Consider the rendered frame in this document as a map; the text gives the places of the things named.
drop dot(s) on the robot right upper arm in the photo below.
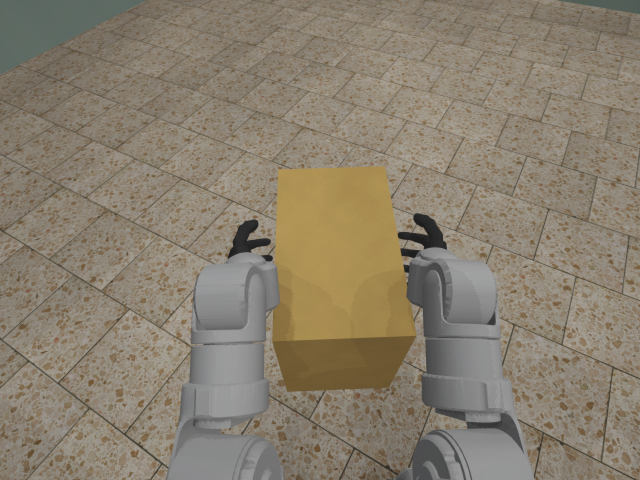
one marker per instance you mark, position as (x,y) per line
(469,454)

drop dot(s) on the carton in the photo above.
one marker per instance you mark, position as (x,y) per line
(343,321)

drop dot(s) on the robot left upper arm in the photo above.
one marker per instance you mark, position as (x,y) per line
(212,456)

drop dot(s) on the robot left hand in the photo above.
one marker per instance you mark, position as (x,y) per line
(240,243)

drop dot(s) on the left robot forearm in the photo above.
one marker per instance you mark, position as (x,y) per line
(227,385)

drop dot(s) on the robot right hand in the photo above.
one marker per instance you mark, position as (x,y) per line
(435,238)

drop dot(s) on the right robot forearm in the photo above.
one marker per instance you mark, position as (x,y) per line
(464,374)

